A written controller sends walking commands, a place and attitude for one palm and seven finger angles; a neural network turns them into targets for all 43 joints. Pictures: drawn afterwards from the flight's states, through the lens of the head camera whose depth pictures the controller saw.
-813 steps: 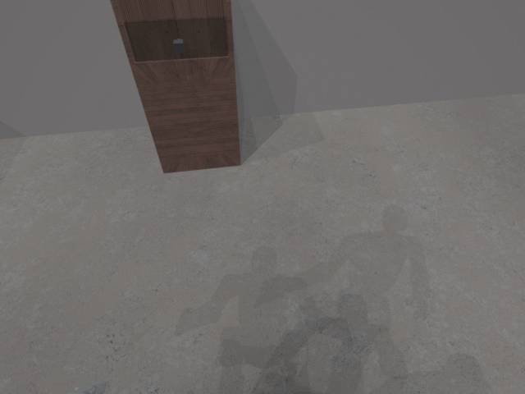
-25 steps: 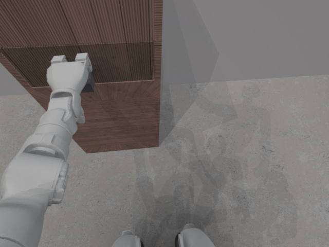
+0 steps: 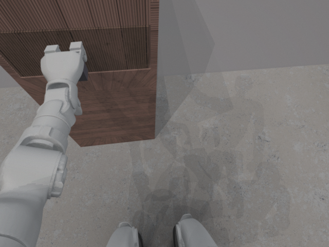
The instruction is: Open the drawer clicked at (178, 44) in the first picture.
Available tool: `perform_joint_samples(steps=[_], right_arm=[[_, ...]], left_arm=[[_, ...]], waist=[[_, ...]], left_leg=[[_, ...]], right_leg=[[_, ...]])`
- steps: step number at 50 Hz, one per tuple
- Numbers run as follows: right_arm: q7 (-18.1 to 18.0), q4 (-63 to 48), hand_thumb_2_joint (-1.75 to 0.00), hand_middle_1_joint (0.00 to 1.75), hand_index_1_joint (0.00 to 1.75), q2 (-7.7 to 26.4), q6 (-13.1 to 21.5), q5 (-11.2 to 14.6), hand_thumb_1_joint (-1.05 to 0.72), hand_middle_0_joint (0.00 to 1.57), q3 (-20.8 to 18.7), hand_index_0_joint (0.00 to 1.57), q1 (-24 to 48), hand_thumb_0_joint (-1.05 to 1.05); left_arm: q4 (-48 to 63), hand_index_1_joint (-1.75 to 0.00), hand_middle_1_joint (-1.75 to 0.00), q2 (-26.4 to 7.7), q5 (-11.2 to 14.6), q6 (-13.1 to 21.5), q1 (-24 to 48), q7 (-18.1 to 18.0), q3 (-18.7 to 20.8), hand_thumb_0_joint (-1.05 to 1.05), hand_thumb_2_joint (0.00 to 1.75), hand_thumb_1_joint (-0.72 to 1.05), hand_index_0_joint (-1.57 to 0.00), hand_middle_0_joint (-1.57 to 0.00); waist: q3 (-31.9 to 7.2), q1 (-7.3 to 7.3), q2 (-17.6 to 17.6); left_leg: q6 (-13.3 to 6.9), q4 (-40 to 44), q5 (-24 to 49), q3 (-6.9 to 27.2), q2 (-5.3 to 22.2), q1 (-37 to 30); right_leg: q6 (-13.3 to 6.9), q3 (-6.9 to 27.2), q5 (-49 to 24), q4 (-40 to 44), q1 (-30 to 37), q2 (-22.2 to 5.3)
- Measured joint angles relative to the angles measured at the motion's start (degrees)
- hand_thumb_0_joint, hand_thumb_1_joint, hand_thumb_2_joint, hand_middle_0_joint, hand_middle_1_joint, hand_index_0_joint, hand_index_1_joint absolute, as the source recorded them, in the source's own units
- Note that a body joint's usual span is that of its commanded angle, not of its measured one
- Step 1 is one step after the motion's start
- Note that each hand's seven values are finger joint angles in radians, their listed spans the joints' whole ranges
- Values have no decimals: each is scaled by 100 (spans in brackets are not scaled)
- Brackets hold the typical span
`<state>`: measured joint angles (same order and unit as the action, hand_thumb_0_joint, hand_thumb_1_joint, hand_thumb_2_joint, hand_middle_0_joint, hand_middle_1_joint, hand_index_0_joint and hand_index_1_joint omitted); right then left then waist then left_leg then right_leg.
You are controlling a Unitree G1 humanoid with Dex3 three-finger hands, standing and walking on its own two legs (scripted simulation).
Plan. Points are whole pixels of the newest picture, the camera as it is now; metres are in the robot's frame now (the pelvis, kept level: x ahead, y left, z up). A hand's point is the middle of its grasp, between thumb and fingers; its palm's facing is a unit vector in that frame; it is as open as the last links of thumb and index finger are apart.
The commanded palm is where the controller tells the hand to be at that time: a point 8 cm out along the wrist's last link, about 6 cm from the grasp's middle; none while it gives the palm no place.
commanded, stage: lower the fingers behind the handle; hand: left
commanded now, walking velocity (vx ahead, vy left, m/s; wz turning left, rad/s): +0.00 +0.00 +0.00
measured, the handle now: (78, 65) +0.59 +0.17 +0.01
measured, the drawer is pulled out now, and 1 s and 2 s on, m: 0.00 0.00 0.00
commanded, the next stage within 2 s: lift the fingers back up to retry in 0.18 s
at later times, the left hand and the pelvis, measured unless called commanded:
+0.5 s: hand (72, 79) +0.54 +0.18 +0.02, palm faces -0.05 -0.03 -1.00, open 13.8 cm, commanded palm +0.52 +0.18 +0.08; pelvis +0.00 +0.00 +0.01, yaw +0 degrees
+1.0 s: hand (60, 63) +0.53 +0.18 +0.09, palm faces -0.03 -0.03 -1.00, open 13.8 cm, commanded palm +0.51 +0.18 +0.13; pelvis +0.04 -0.01 +0.04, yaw +0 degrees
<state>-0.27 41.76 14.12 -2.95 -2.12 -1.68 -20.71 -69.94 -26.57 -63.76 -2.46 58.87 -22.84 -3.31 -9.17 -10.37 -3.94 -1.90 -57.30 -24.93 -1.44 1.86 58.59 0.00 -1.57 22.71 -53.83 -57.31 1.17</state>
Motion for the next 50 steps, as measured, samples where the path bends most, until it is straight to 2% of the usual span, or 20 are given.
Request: perform_joint_samples(steps=[6, 14, 24, 40, 50], right_arm=[[-45, -92, -90, 30, 30, 19, 5, 17, -90, 20, 42, 20, -6, 0], [-65, -106, -90, 30, 30, 54, 23, 17, -90, 20, 36, 20, -57, 0], [-72, -101, -90, 30, 30, 38, -18, 40, -91, 20, 0, 20, -89, 0], [-48, 78, -90, 30, 30, 26, -110, 88, -90, 20, -141, 20, -220, 0], [-24, -54, -90, 30, 30, 79, -231, 119, -91, 20, -206, 20, 6, 0]], left_arm=[[-39, -127, -120, -84, 28, 51, 79, 153, 17, 0, 30, -49, -27, -32], [-15, -128, -120, -149, 7, 165, 154, 127, 20, 0, 30, -49, -28, -32], [240, -125, -120, -141, 74, 36, -62, 275, 124, 0, 30, -49, -30, -32], [590, -120, -120, 94, 292, 100, -482, 476, -114, 0, 30, -49, -32, -32], [903, -120, -120, 249, 281, 131, -862, 543, -105, 0, 30, -49, -32, -32]], waist=[[20, -37, -4], [25, -48, 9], [114, -65, -40], [107, 218, -48], [82, 381, -19]], left_leg=[[-12, -14, 15, -18, 3, 31], [-15, -123, -4, -4, 0, 177], [-8, 120, 66, -20, 23, -68], [42, 1109, 248, 1, -20, -1324], [74, 1557, 331, -51, -35, -1934]], right_leg=[[11, 19, -23, -13, -37, 2], [11, 7, 0, -119, -177, -2], [11, 27, -101, 160, 73, 30], [-16, 15, -259, 1141, 1340, 16], [-39, 69, -305, 1491, 1890, 11]])
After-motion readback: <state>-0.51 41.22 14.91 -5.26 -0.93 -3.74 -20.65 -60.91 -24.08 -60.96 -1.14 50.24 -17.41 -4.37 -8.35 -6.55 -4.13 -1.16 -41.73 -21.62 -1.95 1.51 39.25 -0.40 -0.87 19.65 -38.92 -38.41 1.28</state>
